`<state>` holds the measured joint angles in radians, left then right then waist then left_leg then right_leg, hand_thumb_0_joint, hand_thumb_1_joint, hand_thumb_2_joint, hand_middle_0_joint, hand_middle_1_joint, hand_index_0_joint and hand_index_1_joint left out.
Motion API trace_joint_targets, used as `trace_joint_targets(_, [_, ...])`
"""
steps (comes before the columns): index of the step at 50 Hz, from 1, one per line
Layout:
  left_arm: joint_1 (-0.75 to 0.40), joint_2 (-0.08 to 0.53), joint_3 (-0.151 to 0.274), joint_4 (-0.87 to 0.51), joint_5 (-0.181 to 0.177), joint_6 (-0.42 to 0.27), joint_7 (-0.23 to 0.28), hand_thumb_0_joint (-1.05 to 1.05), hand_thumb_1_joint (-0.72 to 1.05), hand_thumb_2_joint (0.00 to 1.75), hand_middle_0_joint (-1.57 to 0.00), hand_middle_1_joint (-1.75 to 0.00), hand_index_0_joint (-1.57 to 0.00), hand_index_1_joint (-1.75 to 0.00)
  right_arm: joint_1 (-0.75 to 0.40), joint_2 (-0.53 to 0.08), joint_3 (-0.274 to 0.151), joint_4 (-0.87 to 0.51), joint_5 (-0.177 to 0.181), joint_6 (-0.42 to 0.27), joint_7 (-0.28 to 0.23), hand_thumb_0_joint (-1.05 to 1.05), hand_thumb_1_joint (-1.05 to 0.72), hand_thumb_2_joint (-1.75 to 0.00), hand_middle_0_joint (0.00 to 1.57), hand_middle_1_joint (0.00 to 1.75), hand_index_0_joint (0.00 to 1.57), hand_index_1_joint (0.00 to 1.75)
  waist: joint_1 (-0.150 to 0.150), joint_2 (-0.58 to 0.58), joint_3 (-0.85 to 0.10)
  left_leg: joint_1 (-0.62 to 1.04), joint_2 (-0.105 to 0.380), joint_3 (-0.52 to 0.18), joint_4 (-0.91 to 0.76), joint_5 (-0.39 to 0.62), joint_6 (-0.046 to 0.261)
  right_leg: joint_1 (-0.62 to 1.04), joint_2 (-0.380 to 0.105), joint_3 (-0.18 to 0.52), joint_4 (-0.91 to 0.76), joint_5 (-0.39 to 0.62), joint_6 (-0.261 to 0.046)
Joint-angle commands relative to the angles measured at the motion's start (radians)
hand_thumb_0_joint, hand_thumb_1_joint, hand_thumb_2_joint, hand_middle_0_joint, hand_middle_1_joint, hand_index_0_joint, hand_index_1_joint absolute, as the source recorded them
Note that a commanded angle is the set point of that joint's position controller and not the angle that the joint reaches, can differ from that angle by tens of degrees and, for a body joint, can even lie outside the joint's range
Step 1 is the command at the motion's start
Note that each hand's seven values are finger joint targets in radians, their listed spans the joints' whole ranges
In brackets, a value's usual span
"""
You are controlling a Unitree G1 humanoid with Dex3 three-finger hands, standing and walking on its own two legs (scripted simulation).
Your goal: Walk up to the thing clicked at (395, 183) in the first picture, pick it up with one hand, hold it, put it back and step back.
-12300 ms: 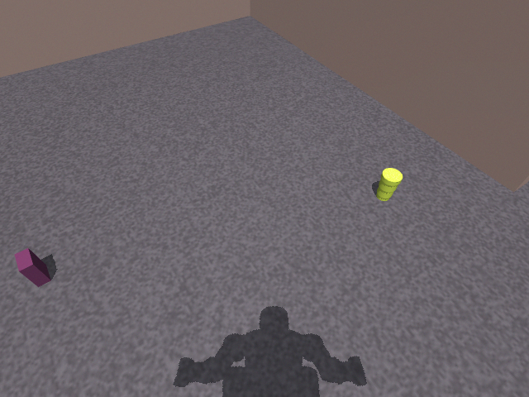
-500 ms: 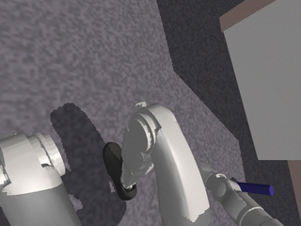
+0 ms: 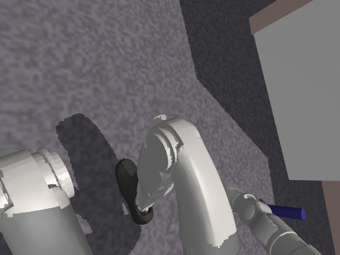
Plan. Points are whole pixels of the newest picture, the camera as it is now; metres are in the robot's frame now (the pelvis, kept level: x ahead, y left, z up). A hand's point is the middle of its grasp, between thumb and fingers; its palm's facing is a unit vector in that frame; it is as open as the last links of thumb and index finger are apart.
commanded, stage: settle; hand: left
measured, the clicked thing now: out of the picture +0.45 +0.26 -0.21
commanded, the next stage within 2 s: lift in 1.78 s
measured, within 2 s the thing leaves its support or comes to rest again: leaves its support in 0.14 s
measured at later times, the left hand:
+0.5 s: hand out of the picture +0.42 +0.31 -0.09, palm faces +0.36 -0.93 -0.04, open 12.1 cm
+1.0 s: hand out of the picture +0.42 +0.31 +0.00, palm faces +0.34 -0.94 -0.07, open 12.1 cm
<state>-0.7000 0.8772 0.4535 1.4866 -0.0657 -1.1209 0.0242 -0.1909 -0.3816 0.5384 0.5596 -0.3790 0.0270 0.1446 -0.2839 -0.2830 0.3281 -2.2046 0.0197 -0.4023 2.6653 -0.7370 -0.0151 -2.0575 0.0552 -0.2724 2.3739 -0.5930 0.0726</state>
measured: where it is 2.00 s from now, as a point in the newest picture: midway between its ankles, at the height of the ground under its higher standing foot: (98, 228)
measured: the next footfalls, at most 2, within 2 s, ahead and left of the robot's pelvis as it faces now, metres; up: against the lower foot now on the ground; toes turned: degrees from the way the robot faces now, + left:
none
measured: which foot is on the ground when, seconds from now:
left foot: down 0.00-1.00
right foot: down 0.00-1.00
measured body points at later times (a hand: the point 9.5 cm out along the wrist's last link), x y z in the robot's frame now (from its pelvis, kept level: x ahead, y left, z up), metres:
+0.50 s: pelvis +0.00 +0.00 +0.02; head +0.20 +0.17 +0.38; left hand +0.39 +0.36 -0.09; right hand +0.19 -0.24 -0.04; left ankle +0.08 +0.12 -0.25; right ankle +0.15 -0.12 -0.25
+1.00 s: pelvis +0.02 -0.02 +0.05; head +0.22 +0.10 +0.44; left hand +0.39 +0.36 +0.01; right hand +0.19 -0.25 -0.06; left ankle +0.08 +0.12 -0.25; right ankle +0.15 -0.12 -0.25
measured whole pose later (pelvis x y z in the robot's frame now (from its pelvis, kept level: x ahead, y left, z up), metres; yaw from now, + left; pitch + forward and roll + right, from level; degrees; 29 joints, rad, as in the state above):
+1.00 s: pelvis +0.02 -0.02 +0.05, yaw +9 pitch +30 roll -9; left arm -0.60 0.51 0.40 0.91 -0.13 -0.64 -0.15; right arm 0.07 -0.30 0.14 0.64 -0.10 0.08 0.09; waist -0.15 -0.02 -0.04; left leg -2.23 0.02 -0.16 2.41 -0.71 -0.01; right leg -2.16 -0.02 -0.11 2.30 -0.67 0.02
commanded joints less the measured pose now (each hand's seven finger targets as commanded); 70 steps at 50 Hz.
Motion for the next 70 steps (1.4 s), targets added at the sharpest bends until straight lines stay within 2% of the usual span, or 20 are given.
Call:
trace_joint_targets(1, [-0.212,0.149,0.023,-0.216,0.0,-0.071,-0.009,0.0,0.05,1.21,-1.15,-1.31,-1.14,-1.35,0.053,-0.364,-0.133,0.007,0.0,0.013,-0.017,0.0,-0.9,-0.91,0.2,0.3,0.2,0.3,-0.103,0.623,-0.615,0.447,0.063,0.1,-0.352,0.221,-0.023,0.291,0.041,-0.091,-0.139,0.218,-0.073])
trace_joint_targets(9, [-0.243,0.167,0.06,-0.42,0.013,-0.021,0.012,0.0,-0.03,1.32,-1.28,-1.46,-1.26,-1.5,0.095,-0.347,-0.185,-0.001,0.016,0.022,-0.011,0.0,-0.9,-0.91,0.2,0.3,0.2,0.3,-0.066,0.7,-0.722,0.474,0.056,0.134,-0.373,0.214,-0.022,0.306,0.031,-0.059,-0.147,0.21,-0.082])
trace_joint_targets(11, [-0.269,0.126,0.031,-0.49,0.008,-0.002,0.012,0.0,-0.06,1.33,-1.29,-1.49,-1.28,-1.52,0.101,-0.339,-0.2,-0.009,0.026,0.022,-0.008,0.0,-0.91,-0.91,0.2,0.3,0.2,0.3,-0.069,0.705,-0.731,0.463,0.053,0.139,-0.388,0.204,-0.021,0.293,0.029,-0.053,-0.153,0.206,-0.084])
trace_joint_targets(20, [-0.176,-0.04,-0.06,-0.58,-0.01,0.134,-0.027,0.0,-0.11,1.25,-1.26,-1.45,-1.26,-1.47,0.182,-0.299,-0.294,0.005,0.097,0.019,-0.001,0.0,-0.9,-0.9,0.2,0.3,0.2,0.3,-0.016,0.633,-0.768,0.4,0.034,0.18,-0.426,0.166,-0.005,0.246,0.018,-0.018,-0.182,0.181,-0.092])
trace_joint_targets(24, [-0.192,-0.085,-0.065,-0.658,-0.035,0.19,-0.048,0.0,-0.1,1.25,-1.28,-1.46,-1.29,-1.48,0.209,-0.281,-0.341,0.009,0.139,0.017,-0.003,0.0,-0.9,-0.9,0.2,0.3,0.2,0.3,0.017,0.632,-0.781,0.397,0.028,0.182,-0.473,0.088,-0.001,0.171,0.007,-0.003,-0.188,0.112,-0.097])
trace_joint_targets(27, [-0.229,-0.065,-0.049,-0.744,-0.032,0.227,-0.06,0.0,-0.08,1.26,-1.29,-1.47,-1.3,-1.49,0.239,-0.266,-0.375,0.013,0.164,0.022,-0.01,0.0,-0.9,-0.9,0.2,0.3,0.2,0.3,0.045,0.645,-0.832,0.396,0.022,0.2,-0.488,0.085,0.003,0.157,0.0,0.02,-0.19,0.099,-0.103])
trace_joint_targets(29, [-0.252,-0.083,-0.067,-0.787,-0.029,0.253,-0.073,0.0,-0.09,1.26,-1.29,-1.47,-1.29,-1.49,0.257,-0.254,-0.396,0.016,0.178,0.026,-0.015,0.0,-0.9,-0.9,0.2,0.3,0.2,0.3,0.052,0.662,-0.862,0.421,0.02,0.207,-0.502,0.098,0.002,0.142,-0.004,0.031,-0.19,0.104,-0.109])
trace_joint_targets(35, [-0.22,-0.097,-0.038,-0.798,-0.049,0.324,-0.108,0.0,-0.09,1.23,-1.26,-1.44,-1.26,-1.46,0.313,-0.207,-0.429,0.03,0.22,0.04,-0.033,0.0,-0.9,-0.9,0.2,0.3,0.2,0.3,0.086,0.599,-0.935,0.382,0.003,0.251,-0.52,0.099,0.018,0.187,-0.012,0.068,-0.228,0.078,-0.11])
trace_joint_targets(37, [-0.212,-0.166,-0.073,-0.772,-0.059,0.348,-0.125,0.0,-0.08,1.24,-1.26,-1.45,-1.27,-1.47,0.321,-0.201,-0.441,0.031,0.235,0.042,-0.037,0.0,-0.9,-0.9,0.2,0.3,0.2,0.3,0.08,0.595,-0.927,0.405,0.001,0.252,-0.54,0.099,0.015,0.153,-0.019,0.075,-0.231,0.075,-0.112])
trace_joint_targets(41, [-0.267,-0.104,-0.023,-0.88,-0.07,0.361,-0.141,0.0,-0.09,1.2,-1.24,-1.42,-1.25,-1.43,0.346,-0.193,-0.477,0.035,0.252,0.041,-0.052,0.0,-0.9,-0.9,0.2,0.3,0.2,0.3,0.107,0.575,-1.012,0.399,-0.005,0.281,-0.539,0.124,0.024,0.203,-0.021,0.098,-0.252,0.083,-0.111])
trace_joint_targets(42, [-0.192,-0.153,-0.041,-0.777,-0.072,0.378,-0.15,0.0,-0.1,1.2,-1.24,-1.42,-1.25,-1.43,0.345,-0.176,-0.468,0.032,0.258,0.042,-0.053,0.0,-0.91,-0.9,0.2,0.3,0.2,0.3,0.106,0.555,-0.992,0.395,-0.008,0.286,-0.546,0.121,0.025,0.201,-0.026,0.103,-0.258,0.079,-0.109])
trace_joint_targets(46, [-0.227,-0.137,-0.003,-0.828,-0.088,0.388,-0.166,0.0,-0.1,1.2,-1.22,-1.42,-1.24,-1.43,0.371,-0.169,-0.486,0.033,0.273,0.039,-0.065,0.0,-0.91,-0.9,0.2,0.3,0.2,0.3,0.115,0.524,-1.053,0.414,-0.007,0.294,-0.55,0.161,0.027,0.238,-0.028,0.115,-0.276,0.106,-0.107])
trace_joint_targets(48, [-0.233,-0.17,-0.027,-0.808,-0.089,0.397,-0.18,0.0,-0.09,1.2,-1.21,-1.4,-1.22,-1.42,0.373,-0.159,-0.49,0.037,0.279,0.037,-0.068,0.0,-0.91,-0.9,0.2,0.3,0.2,0.3,0.109,0.519,-1.045,0.402,-0.009,0.306,-0.556,0.174,0.029,0.252,-0.033,0.126,-0.281,0.116,-0.106])
trace_joint_targets(49, [-0.276,-0.139,0.0,-0.858,-0.091,0.393,-0.176,0.0,-0.1,1.19,-1.22,-1.41,-1.23,-1.42,0.38,-0.152,-0.498,0.043,0.278,0.033,-0.071,0.0,-0.91,-0.9,0.2,0.3,0.2,0.3,0.12,0.504,-1.063,0.387,-0.01,0.313,-0.55,0.162,0.033,0.265,-0.031,0.135,-0.294,0.107,-0.104])
trace_joint_targets(50, [-0.202,-0.188,-0.013,-0.759,-0.091,0.407,-0.18,0.0,-0.11,1.2,-1.23,-1.42,-1.24,-1.44,0.376,-0.148,-0.496,0.039,0.281,0.032,-0.072,0.0,-0.91,-0.91,0.2,0.3,0.2,0.3,0.115,0.478,-1.038,0.377,-0.011,0.317,-0.553,0.169,0.036,0.275,-0.034,0.137,-0.302,0.113,-0.101])
trace_joint_targets(54, [-0.248,-0.145,0.026,-0.843,-0.089,0.405,-0.183,0.0,-0.13,1.19,-1.23,-1.41,-1.24,-1.42,0.395,-0.142,-0.512,0.039,0.284,0.028,-0.079,0.0,-0.91,-0.91,0.2,0.3,0.2,0.3,0.143,0.491,-1.112,0.421,-0.009,0.329,-0.568,0.2,0.033,0.312,-0.036,0.15,-0.314,0.127,-0.103])
trace_joint_targets(60, [-0.233,-0.189,0.018,-0.791,-0.081,0.424,-0.184,0.0,-0.13,1.22,-1.23,-1.42,-1.23,-1.44,0.393,-0.129,-0.524,0.034,0.288,0.025,-0.09,0.0,-0.91,-0.91,0.2,0.3,0.2,0.3,0.138,0.472,-1.095,0.415,-0.009,0.338,-0.585,0.203,0.037,0.32,-0.04,0.163,-0.34,0.132,-0.1])
trace_joint_targets(64, [-0.279,-0.167,0.034,-0.857,-0.076,0.422,-0.185,0.0,-0.11,1.22,-1.23,-1.42,-1.24,-1.44,0.408,-0.122,-0.536,0.047,0.285,0.019,-0.092,0.0,-0.91,-0.91,0.2,0.3,0.2,0.3,0.147,0.473,-1.133,0.432,-0.008,0.347,-0.587,0.221,0.039,0.347,-0.04,0.178,-0.35,0.147,-0.099])
trace_joint_targets(67, [-0.252,-0.216,0.018,-0.798,-0.081,0.433,-0.182,0.0,-0.12,1.22,-1.23,-1.42,-1.24,-1.43,0.395,-0.121,-0.538,0.041,0.291,0.016,-0.093,0.0,-0.91,-0.91,0.2,0.3,0.2,0.3,0.145,0.46,-1.093,0.429,-0.01,0.345,-0.614,0.204,0.039,0.325,-0.043,0.172,-0.359,0.125,-0.103])
trace_joint_targets(70, [-0.278,-0.178,0.036,-0.837,-0.068,0.428,-0.177,0.0,-0.12,1.23,-1.21,-1.41,-1.22,-1.43,0.407,-0.123,-0.545,0.047,0.29,0.018,-0.097,0.0,-0.91,-0.91,0.2,0.3,0.2,0.3,0.157,0.483,-1.121,0.478,-0.008,0.343,-0.623,0.226,0.036,0.317,-0.043,0.172,-0.36,0.135,-0.106])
